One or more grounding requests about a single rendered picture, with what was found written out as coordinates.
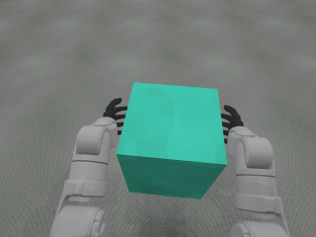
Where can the right robot hand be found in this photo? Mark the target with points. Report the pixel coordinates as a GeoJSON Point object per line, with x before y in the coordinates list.
{"type": "Point", "coordinates": [234, 120]}

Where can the left robot hand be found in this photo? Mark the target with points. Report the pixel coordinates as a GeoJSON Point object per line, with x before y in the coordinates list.
{"type": "Point", "coordinates": [111, 111]}

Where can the robot right upper arm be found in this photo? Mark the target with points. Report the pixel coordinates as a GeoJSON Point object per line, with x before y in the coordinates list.
{"type": "Point", "coordinates": [246, 228]}

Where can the robot left upper arm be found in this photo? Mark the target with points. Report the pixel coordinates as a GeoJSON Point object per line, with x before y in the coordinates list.
{"type": "Point", "coordinates": [80, 221]}

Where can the carton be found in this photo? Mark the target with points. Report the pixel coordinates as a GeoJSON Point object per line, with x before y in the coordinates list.
{"type": "Point", "coordinates": [172, 141]}

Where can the robot right forearm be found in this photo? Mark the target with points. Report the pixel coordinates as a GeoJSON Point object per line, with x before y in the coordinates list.
{"type": "Point", "coordinates": [255, 172]}

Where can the robot left forearm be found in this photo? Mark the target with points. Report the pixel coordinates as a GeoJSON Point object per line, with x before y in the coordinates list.
{"type": "Point", "coordinates": [91, 155]}

